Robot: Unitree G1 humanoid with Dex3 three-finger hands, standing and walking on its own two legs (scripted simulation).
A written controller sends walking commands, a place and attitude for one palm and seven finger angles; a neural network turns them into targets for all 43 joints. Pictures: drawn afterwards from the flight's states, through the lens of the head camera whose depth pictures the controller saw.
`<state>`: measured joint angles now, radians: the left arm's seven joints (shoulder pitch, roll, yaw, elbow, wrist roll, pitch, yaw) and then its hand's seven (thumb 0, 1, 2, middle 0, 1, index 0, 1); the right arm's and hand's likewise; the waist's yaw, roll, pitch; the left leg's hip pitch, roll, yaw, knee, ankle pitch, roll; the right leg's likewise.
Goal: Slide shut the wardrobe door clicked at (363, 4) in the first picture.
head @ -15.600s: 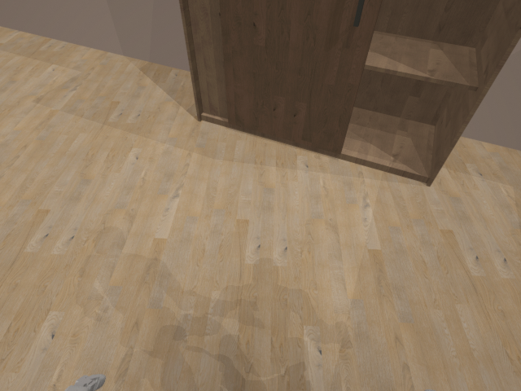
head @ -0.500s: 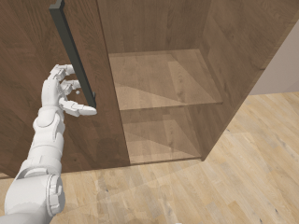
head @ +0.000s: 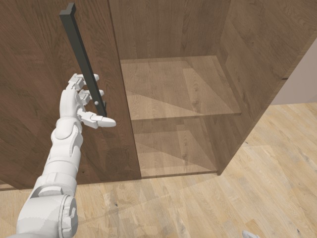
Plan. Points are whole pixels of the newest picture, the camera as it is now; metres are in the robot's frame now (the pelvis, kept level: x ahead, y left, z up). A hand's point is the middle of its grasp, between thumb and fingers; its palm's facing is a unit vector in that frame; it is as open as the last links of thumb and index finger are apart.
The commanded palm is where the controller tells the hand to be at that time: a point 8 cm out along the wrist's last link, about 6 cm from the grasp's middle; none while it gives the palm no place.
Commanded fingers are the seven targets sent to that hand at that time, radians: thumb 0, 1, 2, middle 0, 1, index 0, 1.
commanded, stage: slide the fingers in behind the handle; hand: left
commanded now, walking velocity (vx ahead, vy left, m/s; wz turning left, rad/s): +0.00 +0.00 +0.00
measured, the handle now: (90, 72) +0.48 +0.17 +0.16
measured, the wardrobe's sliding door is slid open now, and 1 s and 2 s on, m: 0.49 0.49 0.49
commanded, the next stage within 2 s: grip the handle and tug to test in 0.98 s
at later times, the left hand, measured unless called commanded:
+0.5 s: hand (103, 104) +0.42 +0.14 +0.10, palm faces +0.11 -0.99 -0.01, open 14.1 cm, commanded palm +0.39 +0.18 +0.11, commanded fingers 0.00 -0.50 0.30 -0.30 -1.20 -0.30 -1.20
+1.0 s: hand (104, 104) +0.42 +0.14 +0.10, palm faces +0.12 -0.99 -0.02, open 14.1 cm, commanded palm +0.40 +0.18 +0.11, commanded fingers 0.00 -0.50 0.30 -0.30 -1.20 -0.30 -1.20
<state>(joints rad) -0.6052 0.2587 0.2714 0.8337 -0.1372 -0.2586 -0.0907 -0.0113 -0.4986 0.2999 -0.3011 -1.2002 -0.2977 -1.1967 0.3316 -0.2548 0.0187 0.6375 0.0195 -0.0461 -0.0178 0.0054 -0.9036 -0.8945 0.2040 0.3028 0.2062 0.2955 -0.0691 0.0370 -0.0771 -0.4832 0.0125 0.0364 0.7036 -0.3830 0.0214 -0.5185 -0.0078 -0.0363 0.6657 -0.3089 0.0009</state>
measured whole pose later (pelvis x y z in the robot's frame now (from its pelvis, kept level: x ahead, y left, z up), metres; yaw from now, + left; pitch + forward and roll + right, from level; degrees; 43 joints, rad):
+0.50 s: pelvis +0.00 -0.01 +0.00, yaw +0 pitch +8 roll -1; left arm -0.58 0.21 0.23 0.79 -0.12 -0.25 0.00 -0.01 -0.50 0.30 -0.29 -1.20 -0.28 -1.20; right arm 0.32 -0.25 0.01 0.66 0.02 -0.05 -0.02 0.01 -0.90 -0.89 0.20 0.30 0.21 0.30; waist -0.06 0.04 -0.07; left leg -0.45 0.01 0.03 0.69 -0.37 0.01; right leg -0.49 -0.01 -0.04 0.66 -0.30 -0.01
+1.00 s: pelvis -0.01 -0.01 +0.00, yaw +1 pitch +8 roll +0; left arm -0.64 0.22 0.21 0.88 -0.12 -0.30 0.00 -0.01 -0.50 0.30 -0.29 -1.20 -0.27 -1.20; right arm 0.33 -0.25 0.01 0.69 0.02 -0.07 -0.02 0.01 -0.90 -0.89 0.20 0.30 0.21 0.30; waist -0.05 0.04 -0.06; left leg -0.47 0.01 0.02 0.69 -0.36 0.01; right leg -0.51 -0.01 -0.05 0.67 -0.30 -0.01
